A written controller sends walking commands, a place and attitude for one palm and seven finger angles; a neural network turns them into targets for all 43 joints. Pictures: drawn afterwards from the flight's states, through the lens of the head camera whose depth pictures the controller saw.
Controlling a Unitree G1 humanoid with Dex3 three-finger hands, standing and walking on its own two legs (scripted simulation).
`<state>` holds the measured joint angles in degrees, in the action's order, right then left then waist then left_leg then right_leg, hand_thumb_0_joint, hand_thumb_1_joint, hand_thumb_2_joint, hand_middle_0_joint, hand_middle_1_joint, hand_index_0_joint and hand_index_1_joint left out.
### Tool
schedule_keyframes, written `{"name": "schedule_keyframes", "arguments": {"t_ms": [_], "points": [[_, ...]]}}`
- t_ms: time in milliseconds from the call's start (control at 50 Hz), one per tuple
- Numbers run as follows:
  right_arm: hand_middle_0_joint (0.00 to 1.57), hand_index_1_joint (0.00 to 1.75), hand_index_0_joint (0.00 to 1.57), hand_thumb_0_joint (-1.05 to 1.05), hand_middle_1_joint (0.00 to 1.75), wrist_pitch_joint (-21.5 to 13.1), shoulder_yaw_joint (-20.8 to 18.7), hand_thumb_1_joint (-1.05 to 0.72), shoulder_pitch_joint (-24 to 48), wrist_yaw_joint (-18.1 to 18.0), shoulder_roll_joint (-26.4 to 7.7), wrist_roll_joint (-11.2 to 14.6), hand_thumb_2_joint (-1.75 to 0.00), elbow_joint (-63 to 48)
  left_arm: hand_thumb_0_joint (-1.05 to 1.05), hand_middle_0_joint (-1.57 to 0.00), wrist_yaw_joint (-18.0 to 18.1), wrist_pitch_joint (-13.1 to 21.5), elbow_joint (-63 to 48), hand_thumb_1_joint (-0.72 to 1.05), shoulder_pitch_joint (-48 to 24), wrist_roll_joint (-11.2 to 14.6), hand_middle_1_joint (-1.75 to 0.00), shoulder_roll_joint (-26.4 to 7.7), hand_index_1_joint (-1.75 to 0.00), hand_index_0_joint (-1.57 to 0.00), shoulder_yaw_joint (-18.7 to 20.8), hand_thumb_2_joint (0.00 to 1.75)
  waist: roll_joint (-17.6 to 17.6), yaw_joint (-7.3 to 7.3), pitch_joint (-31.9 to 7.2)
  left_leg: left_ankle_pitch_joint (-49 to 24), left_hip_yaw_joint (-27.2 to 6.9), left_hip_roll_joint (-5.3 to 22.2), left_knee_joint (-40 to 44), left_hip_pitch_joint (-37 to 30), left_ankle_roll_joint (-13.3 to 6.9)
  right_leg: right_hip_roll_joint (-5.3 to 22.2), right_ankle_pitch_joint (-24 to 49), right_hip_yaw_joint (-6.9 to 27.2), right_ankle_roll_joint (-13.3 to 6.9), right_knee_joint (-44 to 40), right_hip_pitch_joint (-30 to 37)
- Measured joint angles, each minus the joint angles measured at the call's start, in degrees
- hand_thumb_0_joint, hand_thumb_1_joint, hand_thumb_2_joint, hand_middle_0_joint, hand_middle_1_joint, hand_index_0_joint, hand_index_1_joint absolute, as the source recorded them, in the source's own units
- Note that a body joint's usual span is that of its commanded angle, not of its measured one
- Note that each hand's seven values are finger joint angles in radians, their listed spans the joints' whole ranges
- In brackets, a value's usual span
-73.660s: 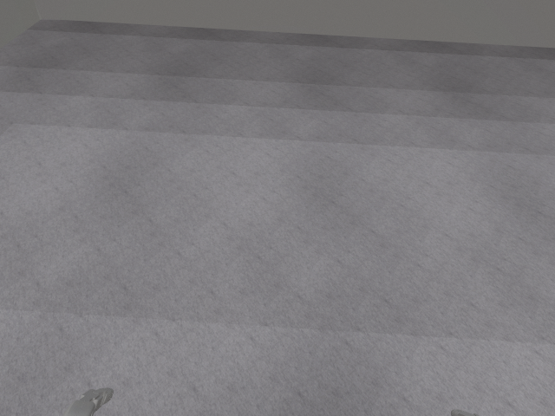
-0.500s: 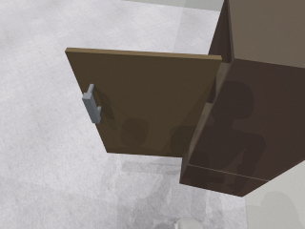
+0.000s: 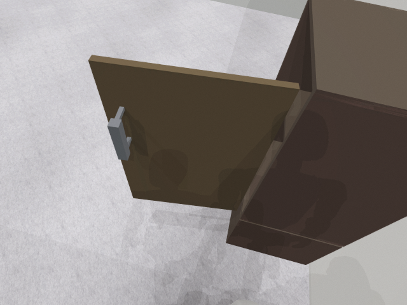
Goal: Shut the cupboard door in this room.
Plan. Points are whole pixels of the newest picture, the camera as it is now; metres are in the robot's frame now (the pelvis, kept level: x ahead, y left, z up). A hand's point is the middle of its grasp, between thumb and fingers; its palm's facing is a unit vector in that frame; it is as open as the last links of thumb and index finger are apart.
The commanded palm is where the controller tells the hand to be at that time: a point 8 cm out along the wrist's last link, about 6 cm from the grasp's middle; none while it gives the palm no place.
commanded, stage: come to a stop and stand still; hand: left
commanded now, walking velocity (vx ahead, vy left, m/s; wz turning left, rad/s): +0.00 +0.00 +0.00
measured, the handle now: (122, 133) +0.45 +0.23 +0.01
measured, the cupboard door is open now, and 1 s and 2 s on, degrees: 98 98 98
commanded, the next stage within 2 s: look again from close up in 0.16 s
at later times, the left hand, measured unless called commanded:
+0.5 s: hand out of the picture +0.05 +0.16 -0.17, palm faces -0.05 -0.97 -0.24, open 7.3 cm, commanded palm none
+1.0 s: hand out of the picture +0.12 +0.17 -0.10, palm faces +0.19 -0.96 -0.21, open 7.3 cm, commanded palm +0.11 +0.21 -0.07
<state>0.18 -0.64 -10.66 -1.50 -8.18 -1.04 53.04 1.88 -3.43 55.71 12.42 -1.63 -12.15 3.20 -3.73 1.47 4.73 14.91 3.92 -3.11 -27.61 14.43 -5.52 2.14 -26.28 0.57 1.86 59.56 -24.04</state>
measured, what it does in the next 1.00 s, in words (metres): steps on the spot: right foot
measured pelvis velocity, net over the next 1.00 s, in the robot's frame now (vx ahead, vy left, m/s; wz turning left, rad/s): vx -0.01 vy -0.02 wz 0.01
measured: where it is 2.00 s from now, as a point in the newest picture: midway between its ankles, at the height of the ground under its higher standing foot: outside the picture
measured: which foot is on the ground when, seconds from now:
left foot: down 0.00-1.00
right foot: up 0.00-0.18, down 0.20-1.00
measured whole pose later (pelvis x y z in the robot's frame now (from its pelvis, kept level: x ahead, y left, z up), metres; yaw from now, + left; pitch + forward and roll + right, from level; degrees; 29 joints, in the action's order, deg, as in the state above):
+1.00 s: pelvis -0.01 -0.02 -0.01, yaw +0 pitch +0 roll +1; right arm -13.8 1.5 -18.2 -4.0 -11.6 2.5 52.7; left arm 6.1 1.6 17.7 27.5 6.7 -12.0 0.7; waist -1.8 -0.6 1.8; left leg 15.9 4.2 -3.7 -29.9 14.1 -3.2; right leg 0.4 -19.7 -1.9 -0.7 40.8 -15.9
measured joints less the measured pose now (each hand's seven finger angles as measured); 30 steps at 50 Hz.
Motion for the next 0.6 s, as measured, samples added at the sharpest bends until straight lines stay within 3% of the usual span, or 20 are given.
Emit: {"name": "schedule_keyframes", "arguments": {"t_ms": [140,220,280,360,600], "points": [[0.21,0.3,0.2,0.0,0.3,-0.23,-0.49,-0.94,-1.27,-0.57,-0.25,-0.13,-0.89,2.51,0.0,-0.2,-0.11,0.44,0.09,0.91,-2.05,0.16,-0.3,1.37,-0.3,-0.2,-0.91,0.9,1.56,-1.31,-0.02,-2.69,0.45,-1.67,4.57,-1.39,-0.29,0.1,0.19,-1.68,0.08,-16.68,7.6],[0.2,0.3,0.2,0.0,0.3,-0.14,-0.28,-0.93,-2.41,-0.19,-0.81,0.54,-0.89,4.73,0.0,-0.2,0.48,2.31,0.94,0.91,-2.2,0.19,-0.3,2.33,-0.3,-0.2,-1.83,0.9,2.3,-1.55,-0.37,-1.59,1.07,-2.06,2.14,-0.52,0.41,-0.17,7.43,-1.82,-1.14,-31.22,13.93],[0.2,0.3,0.2,0.01,0.3,0.39,-0.24,-0.93,-3.28,0.92,-2.53,0.31,-0.89,4.44,0.0,-0.2,0.83,4.02,1.08,0.91,-0.07,0.48,-0.3,3.55,-0.3,-0.2,-3.44,0.9,5.4,-2.53,-1.37,0.45,0.98,-0.08,-0.75,0.27,1.8,-2.07,6.71,-1.9,-2.38,-31.66,14.43],[0.2,0.3,0.2,0.01,0.29,-0.21,0.34,-0.92,-4.41,1.21,-2.99,0.17,-0.89,4.53,0.0,-0.2,0.97,5.14,1.51,0.92,1.96,0.75,-0.3,3.08,-0.3,-0.2,-4.19,0.9,5.82,-3.52,-2.7,1.07,1.06,0.39,-1.27,-0.83,1.59,-2.57,6.08,-1.78,-2.78,-31.22,15.48],[0.2,0.3,0.2,0.01,0.29,-0.77,1.96,-0.92,-3.97,0.94,-2.22,0.35,-0.9,7.12,0.0,-0.2,0.4,4.55,2.58,0.91,2.78,0.97,-0.3,1.86,-0.3,-0.2,-5.09,0.9,3.77,-2.29,-3.41,0.12,1.38,0.96,0.62,-2.76,2.21,-3.18,6.78,-1.34,-3.46,-32.42,16.9]]}}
